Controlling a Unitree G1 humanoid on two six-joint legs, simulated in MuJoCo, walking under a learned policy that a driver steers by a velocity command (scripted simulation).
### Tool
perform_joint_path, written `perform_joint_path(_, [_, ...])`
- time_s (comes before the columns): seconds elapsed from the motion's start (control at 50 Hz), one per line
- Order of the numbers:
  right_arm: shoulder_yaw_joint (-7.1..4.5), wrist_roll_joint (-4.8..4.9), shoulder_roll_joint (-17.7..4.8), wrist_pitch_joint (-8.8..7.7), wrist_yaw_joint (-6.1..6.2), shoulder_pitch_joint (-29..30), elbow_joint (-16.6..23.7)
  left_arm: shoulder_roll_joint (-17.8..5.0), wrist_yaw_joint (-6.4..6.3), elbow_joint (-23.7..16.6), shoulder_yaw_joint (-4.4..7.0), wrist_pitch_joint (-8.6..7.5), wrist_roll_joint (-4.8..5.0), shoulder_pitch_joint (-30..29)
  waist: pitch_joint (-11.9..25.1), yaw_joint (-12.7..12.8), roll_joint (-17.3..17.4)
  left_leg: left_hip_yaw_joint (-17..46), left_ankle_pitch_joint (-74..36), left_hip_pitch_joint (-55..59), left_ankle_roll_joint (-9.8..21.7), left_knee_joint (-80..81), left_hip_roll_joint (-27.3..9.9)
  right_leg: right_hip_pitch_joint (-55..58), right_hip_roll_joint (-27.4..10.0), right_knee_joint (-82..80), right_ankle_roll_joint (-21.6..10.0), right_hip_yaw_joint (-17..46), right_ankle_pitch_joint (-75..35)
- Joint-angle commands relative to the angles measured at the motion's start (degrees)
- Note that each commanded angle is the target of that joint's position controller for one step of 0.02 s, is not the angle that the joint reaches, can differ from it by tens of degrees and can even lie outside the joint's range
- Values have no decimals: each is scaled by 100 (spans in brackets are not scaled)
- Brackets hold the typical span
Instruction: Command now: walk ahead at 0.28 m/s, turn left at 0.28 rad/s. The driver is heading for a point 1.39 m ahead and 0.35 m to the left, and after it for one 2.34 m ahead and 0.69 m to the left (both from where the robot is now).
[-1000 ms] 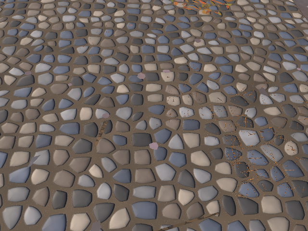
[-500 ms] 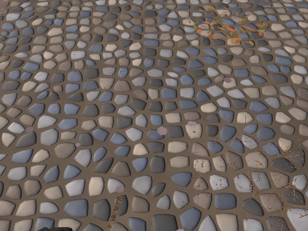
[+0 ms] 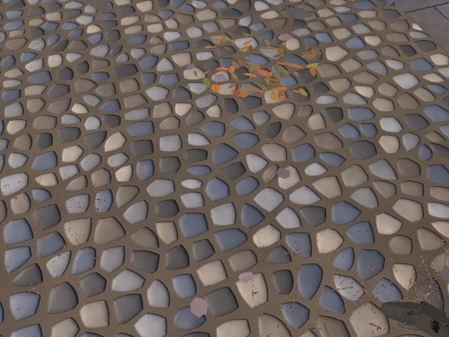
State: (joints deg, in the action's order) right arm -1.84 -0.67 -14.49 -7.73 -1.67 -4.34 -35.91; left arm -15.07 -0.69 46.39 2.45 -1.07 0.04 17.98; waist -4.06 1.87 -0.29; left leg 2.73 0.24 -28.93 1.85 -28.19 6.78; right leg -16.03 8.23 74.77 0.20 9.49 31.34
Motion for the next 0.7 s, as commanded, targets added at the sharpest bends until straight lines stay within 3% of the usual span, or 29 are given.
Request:
perform_joint_path(0.02, [-229, 75, -783, 193, 55, -599, 371, -870, -10, -780, 149, -49, -144, -474, 1321, -395, -274, 3125, -1089, 3015, 1416, 765, -1938, -2416, -537, 727, 221, -164, -651])
perform_joint_path(0.04, [-308, 44, -996, 248, 88, -661, 318, -747, -36, -923, 136, -36, -205, -578, 1123, -245, -236, 2983, -1251, 2433, 1359, 910, -1696, -2163, -548, 355, 218, -131, -744])
perform_joint_path(0.08, [-299, 39, -879, 326, 97, -645, 248, -470, -97, -921, 81, -30, -172, -374, 1027, 29, 106, 2418, -1762, 1871, 1161, 929, -1275, -1756, -600, -757, 206, -165, -667])
perform_joint_path(0.12, [-337, 68, -950, 429, 155, -722, 189, -310, -159, -922, 28, -27, -136, -479, 1185, 64, 317, 2284, -2428, 1526, 1165, 859, -1168, -1380, -452, -1768, 315, -310, -630])
perform_joint_path(0.16, [-433, 116, -1188, 581, 259, -818, 176, -367, -174, -924, 40, 21, -108, -632, 1493, 76, 444, 2447, -1923, 1393, 1113, 845, -1162, -1077, -329, -2227, 395, -228, -1124])
perform_joint_path(0.22, [-494, 240, -1249, 794, 384, -817, 253, -490, -158, -988, 75, 111, -63, -1137, 1276, -58, 652, 2689, 321, 1040, 803, 1044, -948, -880, -221, -2899, 402, -76, -1683])
perform_joint_path(0.3, [-546, 174, -1153, 979, 465, -998, 291, -565, -98, -1086, 125, -18, 23, -1572, 885, -248, 1069, 3150, 1600, 1065, 633, 1092, -792, -458, -182, -4026, 360, 79, -1773])
perform_joint_path(0.34, [-566, 192, -1103, 1020, 466, -943, 366, -677, -59, -1009, 203, -119, 74, -1380, 818, -134, 1154, 3338, 1616, 1135, 491, 853, -701, 65, -343, -4960, 236, 71, -2117])
perform_joint_path(0.36, [-524, 236, -948, 1030, 445, -1012, 379, -778, -62, -953, 256, -148, 66, -1247, 887, -98, 910, 3141, 2211, 931, 312, 427, -451, 634, -731, -5575, 58, 126, -2545])
perform_joint_path(0.38, [-434, 221, -615, 1058, 425, -1473, 306, -980, -96, -1013, 293, -113, -36, -1233, 1314, -329, 74, 2423, 3452, 449, 83, -764, -19, 1471, -1866, -5618, -432, 940, -2647])
perform_joint_path(0.4, [-470, 301, -724, 1028, 421, -1526, 480, -1195, -86, -1069, 307, -46, -298, -1381, 1210, -499, -1332, 1265, 3793, -413, -142, -2066, 527, 1284, -2797, -5856, -1163, 2127, -3064])
perform_joint_path(0.42, [-606, 198, -1305, 955, 377, -1484, 458, -901, -83, -1139, 286, -66, -334, -1507, 1019, -485, -1234, 1120, 3354, -634, -396, -3018, 14, 988, -2978, -5917, -1396, 2257, -3114])
perform_joint_path(0.44, [-675, 204, -1501, 982, 361, -1506, 334, -636, -115, -1213, 223, -55, -241, -1750, 836, -512, -868, 935, 2917, -702, -514, -3424, -186, 855, -2664, -5794, -1257, 1563, -2929])
perform_joint_path(0.46, [-670, 183, -1410, 1048, 381, -1582, 212, -511, -146, -1255, 190, -22, -152, -1857, 736, -502, -599, 827, 2591, -731, -600, -3760, -281, 778, -2311, -5719, -1073, 1054, -2693])
perform_joint_path(0.48, [-638, 162, -1278, 1097, 382, -1639, 192, -524, -186, -1260, 181, 14, -90, -1875, 658, -481, -544, 678, 2362, -855, -673, -4216, -341, 726, -2181, -5711, -1039, 767, -2752])
perform_joint_path(0.54, [-496, 237, -972, 1098, 330, -1251, 442, -597, -255, -1169, 174, 88, -139, -1591, 517, -266, -646, 112, 1992, -1157, -871, -4289, -723, 811, -2044, -5827, -1196, 38, -3318])
perform_joint_path(0.58, [-440, 239, -899, 1071, 302, -895, 625, -717, -274, -1077, 221, 134, -164, -1288, 607, -41, -715, -1, 1899, -1306, -988, -3887, -967, 1222, -2183, -5846, -1337, -119, -3530])
perform_joint_path(0.6, [-390, 192, -823, 1050, 294, -743, 690, -784, -255, -998, 241, 147, -161, -1089, 699, 69, -668, 25, 2006, -1121, -998, -3617, -992, 1254, -2210, -5802, -1437, -73, -3756])
perform_joint_path(0.66, [-228, 68, -538, 990, 289, -771, 665, -993, -107, -881, 281, 157, -98, -1093, 985, -20, -706, -43, 2418, -12, -839, -2537, -849, 969, -2184, -5608, -1540, -263, -4549])
perform_joint_path(0.7, [-191, 31, -520, 979, 300, -870, 502, -924, 15, -788, 233, 123, -7, -1109, 1041, -71, -818, -165, 2323, 654, -721, -1635, -753, 787, -2134, -5534, -1519, -218, -4538])
